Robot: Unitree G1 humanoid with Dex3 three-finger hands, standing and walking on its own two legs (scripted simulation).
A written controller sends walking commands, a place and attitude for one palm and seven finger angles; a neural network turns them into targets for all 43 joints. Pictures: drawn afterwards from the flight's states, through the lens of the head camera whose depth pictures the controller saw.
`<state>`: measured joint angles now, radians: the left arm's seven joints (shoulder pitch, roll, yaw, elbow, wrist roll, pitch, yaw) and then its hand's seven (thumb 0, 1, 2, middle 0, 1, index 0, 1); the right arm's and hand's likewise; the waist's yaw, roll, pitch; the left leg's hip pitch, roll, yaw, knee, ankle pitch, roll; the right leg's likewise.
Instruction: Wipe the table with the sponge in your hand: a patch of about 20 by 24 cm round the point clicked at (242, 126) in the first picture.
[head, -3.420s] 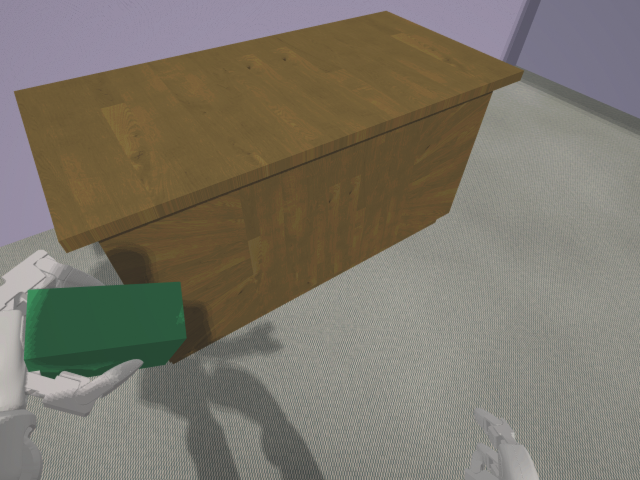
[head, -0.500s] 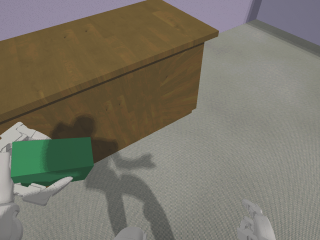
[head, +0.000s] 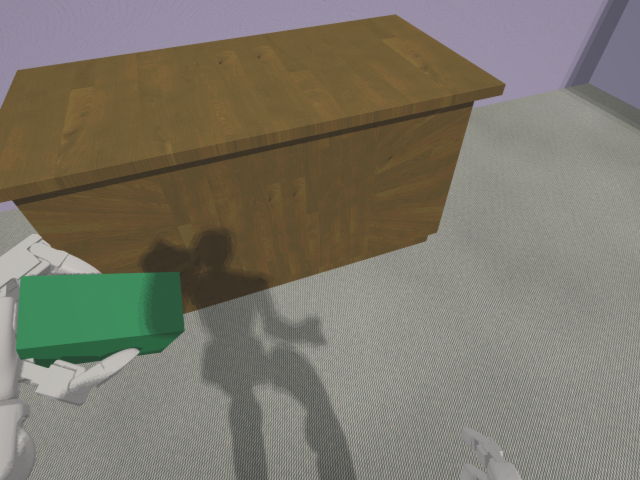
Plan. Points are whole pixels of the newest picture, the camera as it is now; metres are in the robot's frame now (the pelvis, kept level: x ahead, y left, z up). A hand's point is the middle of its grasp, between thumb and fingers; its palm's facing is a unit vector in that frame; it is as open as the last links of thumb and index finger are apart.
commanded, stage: take the last steps up to it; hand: left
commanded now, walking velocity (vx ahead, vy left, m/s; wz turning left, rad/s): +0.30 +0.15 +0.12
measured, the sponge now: (126, 319) +0.22 +0.21 +0.16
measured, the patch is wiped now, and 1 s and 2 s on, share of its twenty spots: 0.00 0.00 0.00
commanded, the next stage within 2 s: none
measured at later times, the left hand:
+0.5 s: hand (7, 308) +0.21 +0.31 +0.19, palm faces +0.46 -0.79 -0.40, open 10.0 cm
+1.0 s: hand (35, 242) +0.30 +0.33 +0.18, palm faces +0.41 -0.80 -0.44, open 10.0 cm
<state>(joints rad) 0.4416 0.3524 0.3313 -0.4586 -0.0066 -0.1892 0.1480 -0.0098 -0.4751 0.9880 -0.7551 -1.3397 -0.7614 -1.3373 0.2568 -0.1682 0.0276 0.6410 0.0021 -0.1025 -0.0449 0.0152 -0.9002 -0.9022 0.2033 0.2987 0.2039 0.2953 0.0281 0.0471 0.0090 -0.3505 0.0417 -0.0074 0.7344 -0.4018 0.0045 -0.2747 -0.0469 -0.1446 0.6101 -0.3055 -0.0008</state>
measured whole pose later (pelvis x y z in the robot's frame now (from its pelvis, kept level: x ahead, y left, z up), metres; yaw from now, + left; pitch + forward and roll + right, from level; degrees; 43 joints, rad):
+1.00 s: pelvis +0.09 +0.10 +0.00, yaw +1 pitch +0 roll +1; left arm 0.50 0.38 0.37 -0.57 -0.01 -0.25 0.17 -0.01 -0.48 0.99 -0.75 -1.34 -0.76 -1.34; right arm 0.21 -0.26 -0.06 0.58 0.00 -0.09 -0.08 0.02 -0.90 -0.90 0.20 0.30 0.20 0.29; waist 0.00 -0.04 0.07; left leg -0.31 0.07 0.16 0.52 -0.16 0.00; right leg -0.25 -0.11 -0.10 0.67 -0.40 0.02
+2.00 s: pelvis +0.29 +0.07 +0.00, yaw +1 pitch +0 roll +1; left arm 0.50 0.39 0.36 -0.55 -0.01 -0.22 0.15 -0.01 -0.48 0.99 -0.75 -1.34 -0.76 -1.34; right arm 0.22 -0.12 0.04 0.59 0.01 -0.11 -0.05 0.01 -0.90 -0.90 0.20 0.30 0.20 0.30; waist 0.02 0.02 0.05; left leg -0.29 0.12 0.15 0.59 -0.30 -0.05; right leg -0.35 -0.07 -0.15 0.63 -0.33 0.02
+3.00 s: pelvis +0.46 +0.06 +0.02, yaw +2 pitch +0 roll +3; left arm 0.53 0.36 0.35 -0.54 -0.01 -0.23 0.15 -0.01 -0.48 0.99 -0.75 -1.35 -0.76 -1.34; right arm 0.18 -0.26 -0.03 0.60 0.00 -0.05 -0.06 0.02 -0.90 -0.90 0.20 0.30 0.20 0.29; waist -0.02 -0.03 0.08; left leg -0.43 0.05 0.12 0.75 -0.33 -0.03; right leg -0.24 -0.10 -0.16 0.50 -0.26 -0.03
